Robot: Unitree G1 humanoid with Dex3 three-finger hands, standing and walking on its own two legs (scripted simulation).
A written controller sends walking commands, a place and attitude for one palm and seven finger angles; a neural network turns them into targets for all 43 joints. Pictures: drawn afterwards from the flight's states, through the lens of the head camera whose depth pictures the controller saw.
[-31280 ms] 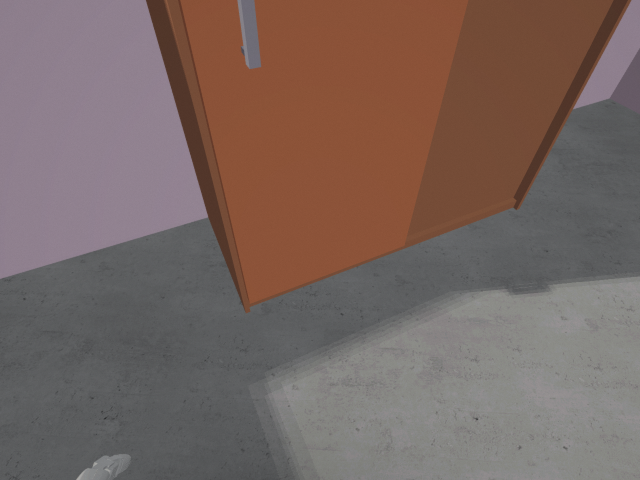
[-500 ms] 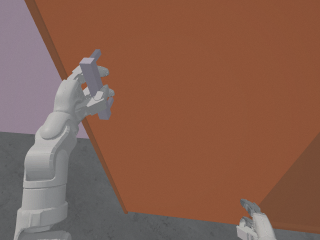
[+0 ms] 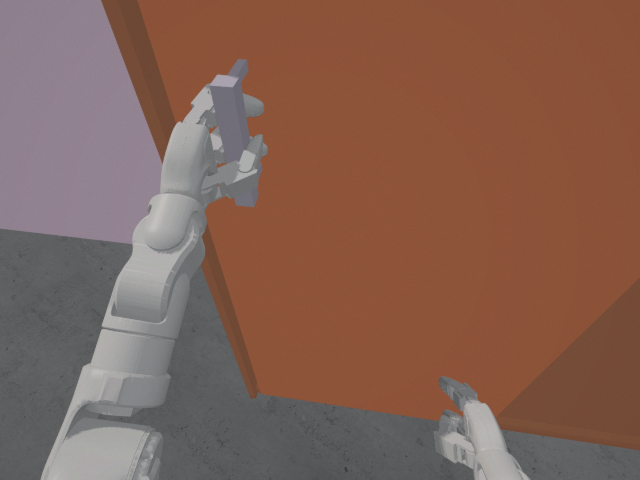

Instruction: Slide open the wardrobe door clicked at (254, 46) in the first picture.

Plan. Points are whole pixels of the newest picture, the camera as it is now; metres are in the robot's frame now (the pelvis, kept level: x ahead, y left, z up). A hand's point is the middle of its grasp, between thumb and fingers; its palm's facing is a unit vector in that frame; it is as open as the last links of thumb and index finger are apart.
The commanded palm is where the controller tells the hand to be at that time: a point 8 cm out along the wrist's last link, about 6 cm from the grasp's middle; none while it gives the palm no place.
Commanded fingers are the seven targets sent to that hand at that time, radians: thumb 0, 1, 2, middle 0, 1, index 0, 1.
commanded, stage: step sideways, sliding the door along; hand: left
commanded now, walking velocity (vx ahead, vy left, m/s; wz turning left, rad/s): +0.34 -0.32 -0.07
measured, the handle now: (243, 136) +0.43 +0.14 +0.22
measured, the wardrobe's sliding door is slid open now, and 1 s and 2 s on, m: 0.02 0.14 0.41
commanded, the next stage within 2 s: none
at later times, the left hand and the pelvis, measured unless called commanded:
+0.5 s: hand (268, 165) +0.39 +0.11 +0.21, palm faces +0.24 -0.97 -0.06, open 6.3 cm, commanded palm +0.36 +0.10 +0.22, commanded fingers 0.00 0.90 0.90 -0.45 -1.40 -0.45 -1.40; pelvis +0.00 -0.07 -0.03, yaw +0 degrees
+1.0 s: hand (366, 174) +0.39 +0.00 +0.21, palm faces +0.28 -0.96 -0.07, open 6.4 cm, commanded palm +0.36 +0.00 +0.21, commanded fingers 0.00 0.90 0.90 -0.45 -1.40 -0.45 -1.40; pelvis +0.05 -0.18 -0.02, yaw +6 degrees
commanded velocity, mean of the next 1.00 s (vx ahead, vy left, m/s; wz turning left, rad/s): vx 0.07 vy -0.30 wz -0.06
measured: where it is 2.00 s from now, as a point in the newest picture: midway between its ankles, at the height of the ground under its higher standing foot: outside the picture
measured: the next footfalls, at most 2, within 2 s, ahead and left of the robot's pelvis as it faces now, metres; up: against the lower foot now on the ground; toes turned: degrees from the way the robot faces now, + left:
right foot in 0.30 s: +0.08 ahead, -0.20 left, +0.00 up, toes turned -5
right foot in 0.82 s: +0.13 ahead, -0.35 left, +0.00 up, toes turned -3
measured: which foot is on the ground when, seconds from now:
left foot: down 0.00-0.84, up 0.86-0.96, down 0.98-1.00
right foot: up 0.00-0.28, down 0.30-0.44, up 0.46-0.80, down 0.82-0.98, up 1.00-1.00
